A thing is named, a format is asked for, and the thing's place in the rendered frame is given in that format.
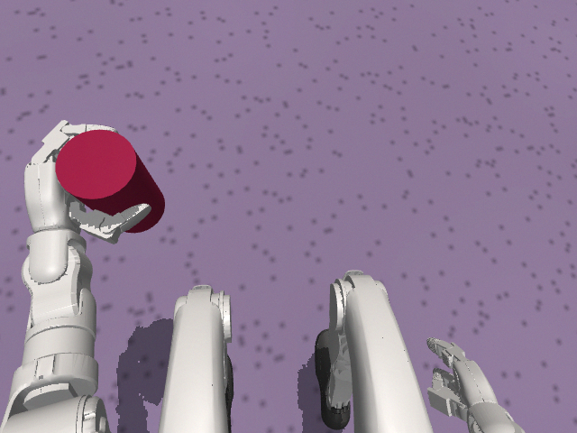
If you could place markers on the right robot arm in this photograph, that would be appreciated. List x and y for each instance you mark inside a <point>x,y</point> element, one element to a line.
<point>488,417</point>

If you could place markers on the left robot arm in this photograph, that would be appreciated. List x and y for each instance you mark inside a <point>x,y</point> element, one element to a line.
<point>52,391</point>

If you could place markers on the left robot hand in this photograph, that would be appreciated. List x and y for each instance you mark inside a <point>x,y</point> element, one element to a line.
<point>50,206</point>

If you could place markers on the can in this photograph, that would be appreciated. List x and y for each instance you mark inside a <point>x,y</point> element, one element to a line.
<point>102,170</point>

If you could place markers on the right robot foot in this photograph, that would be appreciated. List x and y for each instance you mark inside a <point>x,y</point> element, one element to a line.
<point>333,418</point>

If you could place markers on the right robot hand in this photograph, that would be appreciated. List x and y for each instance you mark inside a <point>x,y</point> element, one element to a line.
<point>453,394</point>

